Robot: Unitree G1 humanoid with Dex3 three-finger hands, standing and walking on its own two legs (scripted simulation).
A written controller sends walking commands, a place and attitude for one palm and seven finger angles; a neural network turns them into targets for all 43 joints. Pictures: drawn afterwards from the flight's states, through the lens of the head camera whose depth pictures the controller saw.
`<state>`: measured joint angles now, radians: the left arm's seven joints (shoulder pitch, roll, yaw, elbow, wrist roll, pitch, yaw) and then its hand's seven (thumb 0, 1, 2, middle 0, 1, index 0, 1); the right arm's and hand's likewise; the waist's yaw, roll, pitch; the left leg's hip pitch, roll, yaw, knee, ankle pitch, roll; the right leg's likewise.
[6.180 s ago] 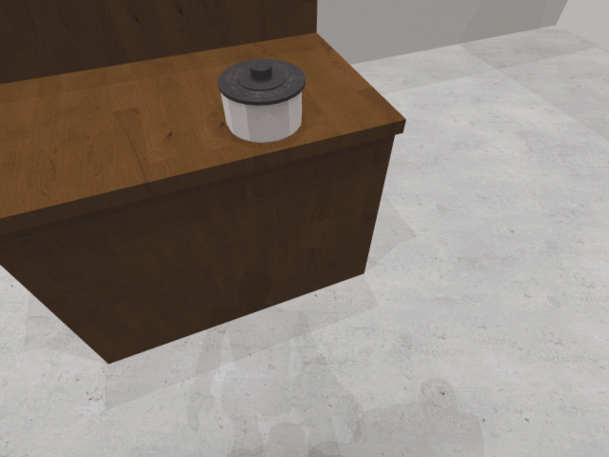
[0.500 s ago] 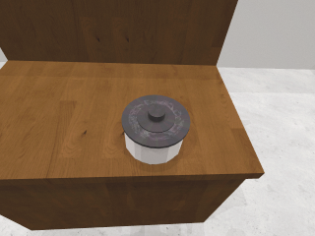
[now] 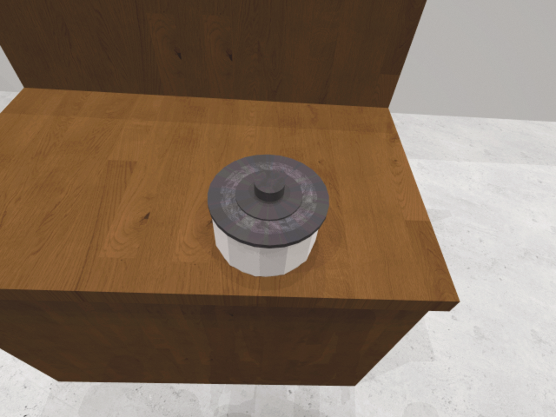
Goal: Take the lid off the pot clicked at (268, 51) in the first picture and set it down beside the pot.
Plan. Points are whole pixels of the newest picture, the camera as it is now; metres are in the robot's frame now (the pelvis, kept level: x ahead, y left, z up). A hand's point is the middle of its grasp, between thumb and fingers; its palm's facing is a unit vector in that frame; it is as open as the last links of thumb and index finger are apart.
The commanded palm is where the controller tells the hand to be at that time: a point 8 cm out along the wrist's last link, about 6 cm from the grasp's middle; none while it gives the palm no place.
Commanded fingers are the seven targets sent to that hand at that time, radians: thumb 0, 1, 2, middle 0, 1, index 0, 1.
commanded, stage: shuffle to correct the standing spot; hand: left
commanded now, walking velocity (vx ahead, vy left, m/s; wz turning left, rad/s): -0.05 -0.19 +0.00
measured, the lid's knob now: (269, 186) +0.43 +0.04 +0.09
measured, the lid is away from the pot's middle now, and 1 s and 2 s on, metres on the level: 0.00 0.00 0.00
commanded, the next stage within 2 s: come to a stop and stand still in 0.62 s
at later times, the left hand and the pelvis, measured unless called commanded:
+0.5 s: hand out of the picture +0.01 +0.14 -0.19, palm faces +0.02 -0.99 -0.15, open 7.3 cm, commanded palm none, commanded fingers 0.00 0.90 0.90 -0.20 -0.30 -0.20 -0.30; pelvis -0.01 -0.04 +0.00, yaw +0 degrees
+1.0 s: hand out of the picture +0.00 +0.08 -0.18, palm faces +0.03 -0.98 -0.18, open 7.2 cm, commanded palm none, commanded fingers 0.00 0.90 0.90 -0.20 -0.30 -0.20 -0.30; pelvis -0.02 -0.10 +0.00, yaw +1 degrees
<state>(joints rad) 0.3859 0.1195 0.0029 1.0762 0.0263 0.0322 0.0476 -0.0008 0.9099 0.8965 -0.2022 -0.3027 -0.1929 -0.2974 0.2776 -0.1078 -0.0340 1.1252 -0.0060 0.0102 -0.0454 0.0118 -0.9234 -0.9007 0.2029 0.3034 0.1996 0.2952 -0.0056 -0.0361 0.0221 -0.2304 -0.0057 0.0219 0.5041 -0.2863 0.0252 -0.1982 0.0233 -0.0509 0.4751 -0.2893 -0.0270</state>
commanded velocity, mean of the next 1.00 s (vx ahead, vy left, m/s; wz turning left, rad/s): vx -0.03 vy -0.10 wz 0.00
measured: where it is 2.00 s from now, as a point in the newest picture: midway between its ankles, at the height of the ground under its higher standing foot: outside the picture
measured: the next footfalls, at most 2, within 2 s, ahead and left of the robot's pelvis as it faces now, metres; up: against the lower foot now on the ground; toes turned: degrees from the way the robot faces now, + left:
right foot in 0.64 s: -0.02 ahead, -0.23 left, +0.00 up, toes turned -2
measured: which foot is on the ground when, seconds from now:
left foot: down 0.00-1.00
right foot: down 0.00-0.38, up 0.40-0.62, down 0.64-1.00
